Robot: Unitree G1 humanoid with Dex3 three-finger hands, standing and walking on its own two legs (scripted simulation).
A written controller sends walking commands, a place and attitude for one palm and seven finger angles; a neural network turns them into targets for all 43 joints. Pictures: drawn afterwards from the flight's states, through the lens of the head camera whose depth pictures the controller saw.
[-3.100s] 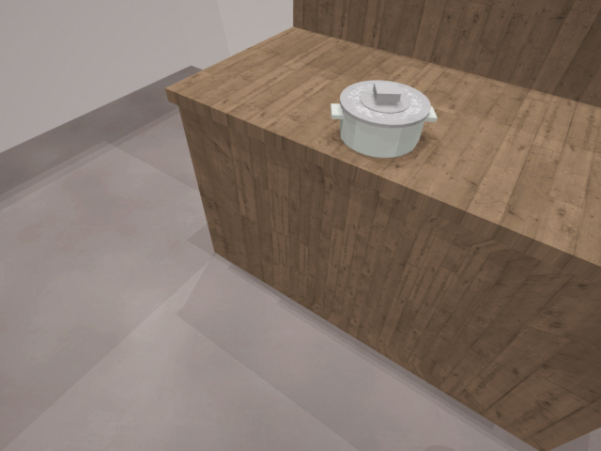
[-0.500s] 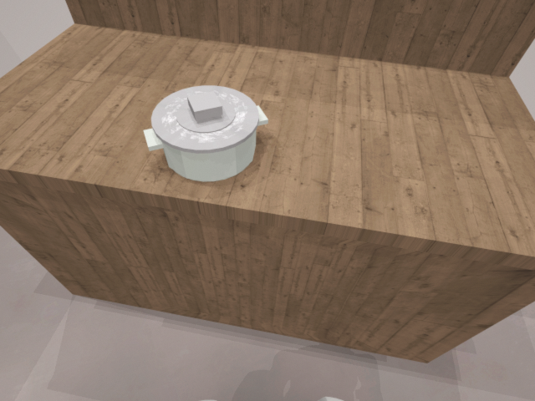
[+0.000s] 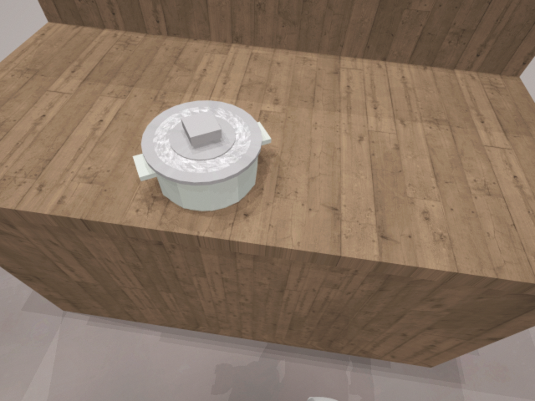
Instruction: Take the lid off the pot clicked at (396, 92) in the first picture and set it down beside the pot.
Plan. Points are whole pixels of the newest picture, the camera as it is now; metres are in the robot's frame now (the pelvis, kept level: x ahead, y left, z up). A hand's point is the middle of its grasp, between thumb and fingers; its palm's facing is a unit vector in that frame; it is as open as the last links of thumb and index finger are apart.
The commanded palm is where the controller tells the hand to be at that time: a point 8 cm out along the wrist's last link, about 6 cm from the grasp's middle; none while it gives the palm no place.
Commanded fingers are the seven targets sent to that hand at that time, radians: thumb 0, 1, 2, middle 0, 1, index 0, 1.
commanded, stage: come to a stop and stand still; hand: left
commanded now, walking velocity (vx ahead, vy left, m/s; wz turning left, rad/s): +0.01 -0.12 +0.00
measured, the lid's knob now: (201, 127) +0.50 +0.14 +0.11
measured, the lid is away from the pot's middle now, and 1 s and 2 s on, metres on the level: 0.00 0.00 0.00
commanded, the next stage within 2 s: look again from close up in 0.58 s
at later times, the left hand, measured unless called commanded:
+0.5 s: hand out of the picture +0.03 +0.15 -0.17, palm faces +0.00 -0.97 -0.23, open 7.3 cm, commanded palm none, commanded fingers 0.00 0.90 0.90 -0.20 -0.30 -0.20 -0.30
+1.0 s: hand out of the picture -0.02 +0.16 -0.17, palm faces +0.00 -0.98 -0.20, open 7.4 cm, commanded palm none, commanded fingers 0.00 0.90 0.90 -0.20 -0.30 -0.20 -0.30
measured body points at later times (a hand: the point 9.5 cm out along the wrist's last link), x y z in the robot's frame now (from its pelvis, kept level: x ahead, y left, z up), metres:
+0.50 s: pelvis -0.02 -0.03 +0.00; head -0.02 -0.04 +0.45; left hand +0.03 +0.20 -0.15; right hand +0.02 -0.26 -0.16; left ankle -0.01 +0.09 -0.74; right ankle -0.05 -0.13 -0.74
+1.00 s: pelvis -0.02 -0.02 +0.00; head -0.01 -0.01 +0.45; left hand -0.02 +0.21 -0.16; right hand +0.00 -0.25 -0.15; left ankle -0.01 +0.09 -0.74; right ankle -0.05 -0.13 -0.74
